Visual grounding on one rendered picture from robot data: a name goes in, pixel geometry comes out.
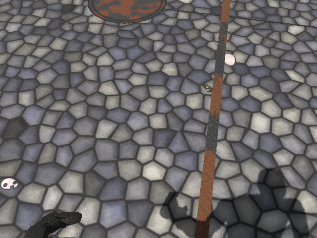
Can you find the robot left hand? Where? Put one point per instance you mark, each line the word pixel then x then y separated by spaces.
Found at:
pixel 51 223

